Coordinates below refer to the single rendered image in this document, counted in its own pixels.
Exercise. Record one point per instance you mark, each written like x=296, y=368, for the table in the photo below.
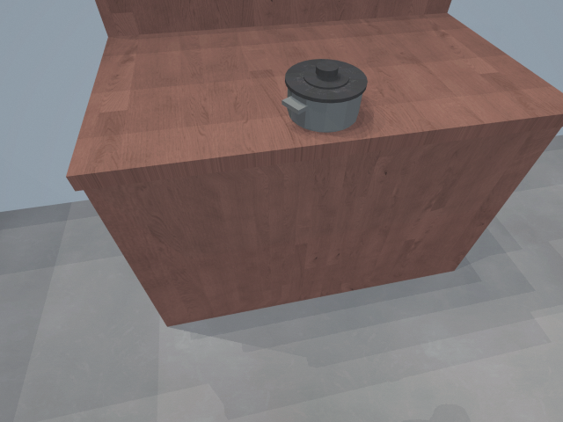
x=222, y=204

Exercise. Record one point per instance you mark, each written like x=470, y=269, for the lid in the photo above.
x=302, y=80

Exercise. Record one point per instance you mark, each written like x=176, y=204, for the pot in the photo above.
x=322, y=117

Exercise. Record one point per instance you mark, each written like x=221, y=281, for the knob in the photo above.
x=327, y=69

